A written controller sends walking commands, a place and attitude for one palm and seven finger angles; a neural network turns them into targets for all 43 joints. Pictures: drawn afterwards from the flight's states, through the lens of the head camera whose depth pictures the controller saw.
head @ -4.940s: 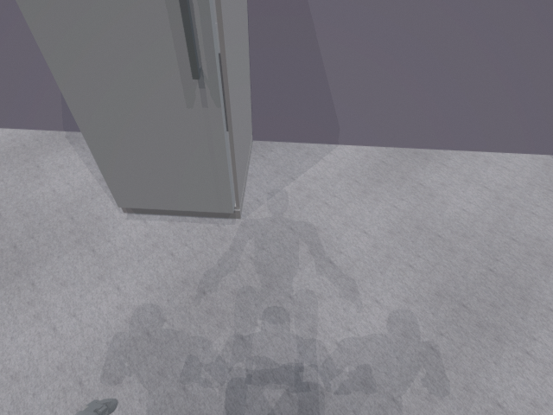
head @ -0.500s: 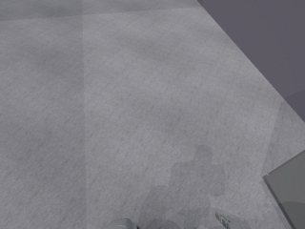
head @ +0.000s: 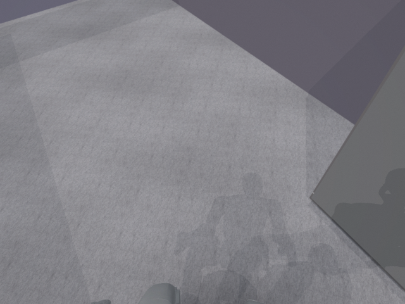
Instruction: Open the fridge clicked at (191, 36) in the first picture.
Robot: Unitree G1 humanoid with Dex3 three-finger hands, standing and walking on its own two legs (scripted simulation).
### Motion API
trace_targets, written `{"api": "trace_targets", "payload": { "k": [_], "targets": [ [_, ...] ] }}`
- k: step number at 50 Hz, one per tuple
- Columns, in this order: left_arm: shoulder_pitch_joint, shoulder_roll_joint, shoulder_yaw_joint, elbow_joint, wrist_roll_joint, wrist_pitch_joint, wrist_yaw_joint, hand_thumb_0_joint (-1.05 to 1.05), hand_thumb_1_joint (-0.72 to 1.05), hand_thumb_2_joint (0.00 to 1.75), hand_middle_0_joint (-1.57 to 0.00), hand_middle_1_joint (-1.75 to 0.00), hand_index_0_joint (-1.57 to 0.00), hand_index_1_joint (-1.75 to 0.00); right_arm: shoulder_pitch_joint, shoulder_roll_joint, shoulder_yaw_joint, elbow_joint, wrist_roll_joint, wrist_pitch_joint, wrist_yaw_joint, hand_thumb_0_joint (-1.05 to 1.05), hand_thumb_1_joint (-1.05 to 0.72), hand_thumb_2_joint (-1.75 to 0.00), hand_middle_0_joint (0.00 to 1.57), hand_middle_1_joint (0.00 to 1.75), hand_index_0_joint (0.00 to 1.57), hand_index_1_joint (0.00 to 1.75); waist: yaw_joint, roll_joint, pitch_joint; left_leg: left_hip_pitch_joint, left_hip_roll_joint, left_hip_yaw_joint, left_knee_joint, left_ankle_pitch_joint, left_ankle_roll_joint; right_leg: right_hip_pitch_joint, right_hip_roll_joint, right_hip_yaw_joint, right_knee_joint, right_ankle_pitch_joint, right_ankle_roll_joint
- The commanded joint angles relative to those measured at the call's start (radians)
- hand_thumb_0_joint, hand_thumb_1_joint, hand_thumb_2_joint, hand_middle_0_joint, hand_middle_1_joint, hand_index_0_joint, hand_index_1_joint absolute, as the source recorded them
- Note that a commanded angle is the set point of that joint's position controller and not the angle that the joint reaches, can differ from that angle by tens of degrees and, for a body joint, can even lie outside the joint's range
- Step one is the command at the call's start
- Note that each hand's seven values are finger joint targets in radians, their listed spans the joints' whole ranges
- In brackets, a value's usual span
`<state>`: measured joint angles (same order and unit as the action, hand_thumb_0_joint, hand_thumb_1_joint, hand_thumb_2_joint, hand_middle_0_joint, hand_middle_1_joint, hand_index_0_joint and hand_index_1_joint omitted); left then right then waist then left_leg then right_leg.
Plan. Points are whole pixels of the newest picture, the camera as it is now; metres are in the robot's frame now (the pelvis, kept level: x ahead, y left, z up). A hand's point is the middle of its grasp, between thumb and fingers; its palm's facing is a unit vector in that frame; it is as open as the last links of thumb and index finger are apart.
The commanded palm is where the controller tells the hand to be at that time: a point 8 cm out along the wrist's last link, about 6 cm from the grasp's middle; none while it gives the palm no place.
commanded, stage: turn to face it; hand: right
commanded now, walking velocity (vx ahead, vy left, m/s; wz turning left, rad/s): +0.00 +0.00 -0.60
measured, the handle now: out of the picture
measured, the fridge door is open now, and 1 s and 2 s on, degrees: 0 0 0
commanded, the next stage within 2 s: take the last steps up to it in 1.44 s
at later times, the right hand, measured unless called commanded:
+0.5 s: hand out of the picture +0.02 -0.15 -0.14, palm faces +0.32 +0.90 -0.28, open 7.4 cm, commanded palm none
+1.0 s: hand out of the picture -0.13 -0.20 -0.17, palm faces +0.61 +0.75 -0.26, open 7.4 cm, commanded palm none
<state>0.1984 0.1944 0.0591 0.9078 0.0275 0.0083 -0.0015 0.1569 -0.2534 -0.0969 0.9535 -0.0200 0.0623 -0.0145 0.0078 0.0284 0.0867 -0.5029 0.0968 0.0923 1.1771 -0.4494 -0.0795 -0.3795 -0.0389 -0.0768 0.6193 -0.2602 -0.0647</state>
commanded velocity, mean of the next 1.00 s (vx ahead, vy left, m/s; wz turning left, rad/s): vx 0.00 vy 0.00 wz -0.60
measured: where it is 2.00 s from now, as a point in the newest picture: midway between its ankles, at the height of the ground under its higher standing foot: outside the picture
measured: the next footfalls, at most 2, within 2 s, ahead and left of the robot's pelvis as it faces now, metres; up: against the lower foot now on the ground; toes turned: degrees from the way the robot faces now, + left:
left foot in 0.40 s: +0.04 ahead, +0.18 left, +0.00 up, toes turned -14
right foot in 0.82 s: -0.06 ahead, -0.08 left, +0.00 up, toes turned -37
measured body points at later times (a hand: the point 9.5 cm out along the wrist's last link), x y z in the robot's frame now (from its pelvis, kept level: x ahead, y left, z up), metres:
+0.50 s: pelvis -0.02 +0.06 +0.01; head +0.02 +0.08 +0.45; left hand +0.12 +0.31 -0.15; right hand +0.00 -0.20 -0.12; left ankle +0.00 +0.18 -0.73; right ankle -0.01 -0.06 -0.67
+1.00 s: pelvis -0.04 +0.02 +0.01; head -0.01 -0.04 +0.45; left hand +0.20 +0.16 -0.12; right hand -0.16 -0.24 -0.15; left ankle +0.02 +0.17 -0.65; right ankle -0.09 -0.06 -0.73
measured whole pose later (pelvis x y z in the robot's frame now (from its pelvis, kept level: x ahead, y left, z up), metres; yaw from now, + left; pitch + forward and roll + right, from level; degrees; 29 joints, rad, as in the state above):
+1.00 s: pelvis -0.04 +0.02 +0.01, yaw -37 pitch +1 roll +2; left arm 0.13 0.22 0.05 0.89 0.02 0.02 -0.01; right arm 0.19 -0.28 -0.08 0.93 -0.01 0.07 -0.01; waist -0.01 0.03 0.10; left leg -0.48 0.11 0.06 1.12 -0.46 -0.10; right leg -0.28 0.01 -0.01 0.53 -0.28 -0.05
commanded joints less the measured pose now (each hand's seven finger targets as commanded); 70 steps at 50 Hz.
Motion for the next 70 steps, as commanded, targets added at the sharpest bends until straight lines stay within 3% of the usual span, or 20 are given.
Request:
{"api": "trace_targets", "payload": {
  "k": [1,13,17,18,20,22,26,34,39,40,41,42,48,58,64,65,66,67,68,70],
  "targets": [
    [0.059,0.195,0.043,-0.052,-0.007,-0.02,0.021,0.0,0.9,0.9,-0.2,-0.3,-0.2,-0.3,0.015,-0.05,-0.006,-0.09,0.002,-0.036,0.005,0.0,-0.9,-0.9,0.2,0.3,0.2,0.3,0.014,-0.117,-0.22,-0.093,0.009,-0.09,0.025,0.11,-0.018,0.296,-0.207,0.289,-0.273,0.424,-0.065],
    [0.062,0.227,0.068,-0.038,-0.001,0.016,0.004,0.0,0.9,0.9,-0.2,-0.3,-0.2,-0.3,-0.028,-0.055,0.006,-0.134,0.011,-0.033,-0.01,0.0,-0.9,-0.9,0.2,0.3,0.2,0.3,0.041,-0.201,-0.148,0.069,-0.055,-0.096,-0.349,0.006,-0.007,0.184,-0.175,0.485,-0.306,0.179,-0.108],
    [-0.015,0.224,0.077,-0.067,-0.001,0.028,-0.003,0.0,0.9,0.9,-0.2,-0.3,-0.2,-0.3,0.102,-0.06,0.0,-0.113,0.019,-0.039,-0.015,0.0,-0.9,-0.9,0.2,0.3,0.2,0.3,-0.016,-0.206,-0.174,0.309,-0.092,-0.068,-0.616,0.102,0.021,0.043,-0.107,0.486,-0.283,0.089,-0.056],
    [-0.035,0.208,0.077,-0.078,-0.007,0.031,-0.005,0.0,0.9,0.9,-0.2,-0.3,-0.2,-0.3,0.15,-0.085,-0.006,-0.102,0.016,-0.046,-0.018,0.0,-0.9,-0.9,0.2,0.3,0.2,0.3,-0.044,-0.148,-0.179,0.437,-0.071,-0.072,-0.772,0.177,0.032,-0.05,-0.062,0.455,-0.229,0.032,-0.014],
    [-0.01,0.1,0.066,-0.109,-0.009,0.033,-0.007,0.0,0.9,0.9,-0.2,-0.3,-0.2,-0.3,0.122,-0.233,-0.026,-0.137,-0.01,-0.054,-0.028,0.0,-0.9,-0.9,0.2,0.3,0.2,0.3,-0.052,0.324,-0.121,0.468,0.391,-0.536,-1.017,-0.048,0.195,-0.362,0.154,0.145,0.278,-0.279,0.124],
    [0.021,0.15,0.075,-0.092,0.005,0.046,-0.023,0.0,0.9,0.9,-0.2,-0.3,-0.2,-0.3,-0.056,-0.175,-0.001,-0.192,-0.001,-0.053,-0.028,0.0,-0.9,-0.9,0.2,0.3,0.2,0.3,0.039,0.12,-0.066,0.181,0.321,-0.335,-1.005,0.003,0.192,-0.222,0.072,0.173,0.533,-0.175,0.106],
    [0.034,0.133,0.064,-0.044,-0.001,0.05,-0.032,0.0,0.9,0.9,-0.2,-0.3,-0.2,-0.3,-0.02,-0.089,0.021,-0.164,0.003,-0.077,-0.021,0.0,-0.9,-0.9,0.2,0.3,0.2,0.3,0.036,0.15,-0.026,0.304,0.187,-0.111,-0.872,0.411,0.153,-0.253,0.029,0.103,0.6,-0.069,0.142],
    [-0.125,0.112,0.034,-0.082,-0.011,0.048,-0.032,0.0,0.9,0.9,-0.2,-0.3,-0.2,-0.3,0.136,-0.164,0.004,-0.105,-0.011,-0.065,-0.02,0.0,-0.9,-0.9,0.2,0.3,0.2,0.3,-0.052,0.181,-0.058,0.437,0.262,-0.037,-0.785,0.641,0.191,-0.15,0.001,0.005,0.266,-0.178,0.152],
    [-0.028,0.141,0.031,-0.065,-0.014,0.022,-0.027,0.0,0.9,0.9,-0.2,-0.3,-0.2,-0.3,0.117,-0.189,-0.012,-0.097,-0.001,-0.053,-0.013,0.0,-0.9,-0.9,0.2,0.3,0.2,0.3,-0.011,0.169,-0.155,0.431,0.246,0.065,-0.576,0.707,0.119,0.108,0.03,-0.047,-0.123,-0.006,0.112],
    [0.05,0.203,0.047,-0.046,-0.01,0.011,-0.026,0.0,0.9,0.9,-0.2,-0.3,-0.2,-0.3,0.114,-0.171,-0.009,-0.109,0.009,-0.049,-0.009,0.0,-0.9,-0.9,0.2,0.3,0.2,0.3,0.034,0.036,-0.216,0.294,0.216,0.098,-0.405,0.585,0.068,0.311,-0.027,0.031,-0.219,0.202,0.084],
    [0.118,0.327,0.079,-0.039,-0.006,0.001,-0.018,0.0,0.9,0.9,-0.2,-0.3,-0.2,-0.3,0.089,-0.098,0.005,-0.152,0.017,-0.048,0.001,0.0,-0.9,-0.9,0.2,0.3,0.2,0.3,0.075,-0.313,-0.24,-0.04,0.063,0.114,-0.174,-0.03,-0.018,0.502,-0.311,0.409,-0.223,0.639,-0.046],
    [0.18,0.363,0.083,-0.01,-0.019,0.009,-0.01,0.0,0.9,0.9,-0.2,-0.3,-0.2,-0.3,0.024,-0.081,0.021,-0.18,0.009,-0.039,-0.005,0.0,-0.9,-0.9,0.2,0.3,0.2,0.3,0.096,-0.312,-0.26,-0.101,0.038,0.002,-0.059,-0.245,-0.02,0.486,-0.396,0.458,-0.203,0.889,-0.148],
    [-0.025,0.231,0.041,-0.058,-0.009,0.0,0.013,0.0,0.9,0.9,-0.2,-0.3,-0.2,-0.3,0.02,-0.091,0.005,-0.122,0.007,-0.032,0.006,0.0,-0.9,-0.9,0.2,0.3,0.2,0.3,0.013,-0.166,-0.137,-0.03,0.027,-0.074,-0.025,0.038,-0.019,0.265,-0.188,0.273,-0.244,0.545,-0.081],
    [0.049,0.233,0.053,-0.048,-0.001,0.008,0.009,0.0,0.9,0.9,-0.2,-0.3,-0.2,-0.3,-0.071,-0.075,0.019,-0.168,0.009,-0.036,-0.007,0.0,-0.9,-0.9,0.2,0.3,0.2,0.3,0.045,-0.176,-0.147,-0.001,-0.032,-0.091,-0.272,0.003,-0.024,0.316,-0.181,0.412,-0.232,0.543,-0.121],
    [0.003,0.215,0.051,-0.056,-0.006,0.013,0.007,0.0,0.9,0.9,-0.2,-0.3,-0.2,-0.3,0.035,-0.071,0.023,-0.147,0.019,-0.057,-0.015,0.0,-0.9,-0.9,0.2,0.3,0.2,0.3,-0.016,-0.16,-0.188,0.305,-0.077,-0.07,-0.683,0.203,0.004,0.185,-0.117,0.419,-0.129,0.548,-0.062],
    [0.01,0.189,0.048,-0.056,-0.014,0.011,0.004,0.0,0.9,0.9,-0.2,-0.3,-0.2,-0.3,0.072,-0.099,0.019,-0.135,0.015,-0.068,-0.018,0.0,-0.9,-0.9,0.2,0.3,0.2,0.3,-0.031,-0.095,-0.204,0.433,-0.028,-0.106,-0.814,0.324,0.012,0.102,-0.069,0.386,-0.071,0.399,-0.012],
    [0.029,0.126,0.037,-0.062,-0.024,0.008,-0.002,0.0,0.9,0.9,-0.2,-0.3,-0.2,-0.3,0.098,-0.18,0.004,-0.127,0.0,-0.079,-0.026,0.0,-0.9,-0.9,0.2,0.3,0.2,0.3,-0.038,0.134,-0.225,0.588,0.191,-0.299,-0.854,0.446,0.076,-0.087,0.043,0.248,0.087,0.057,0.064],
    [0.011,0.119,0.037,-0.089,-0.019,0.012,0.002,0.0,0.9,0.9,-0.2,-0.3,-0.2,-0.3,0.11,-0.23,-0.003,-0.134,-0.004,-0.077,-0.025,0.0,-0.9,-0.9,0.2,0.3,0.2,0.3,-0.048,0.261,-0.192,0.519,0.386,-0.465,-0.856,0.622,0.203,-0.174,0.124,0.146,0.283,-0.344,0.102],
    [0.023,0.148,0.048,-0.083,-0.013,0.024,0.005,0.0,0.9,0.9,-0.2,-0.3,-0.2,-0.3,0.096,-0.215,0.002,-0.142,-0.001,-0.072,-0.025,0.0,-0.9,-0.9,0.2,0.3,0.2,0.3,-0.037,0.149,-0.176,0.422,0.397,-0.409,-0.848,0.64,0.252,-0.14,0.085,0.186,0.431,-0.346,0.099],
    [0.034,0.137,0.048,-0.027,-0.006,0.044,-0.001,0.0,0.9,0.9,-0.2,-0.3,-0.2,-0.3,0.01,-0.139,0.012,-0.145,0.005,-0.074,-0.028,0.0,-0.9,-0.9,0.2,0.3,0.2,0.3,0.002,0.155,-0.1,0.356,0.267,-0.297,-0.857,0.565,0.218,-0.154,0.055,0.18,0.56,-0.238,0.108]
  ]
}}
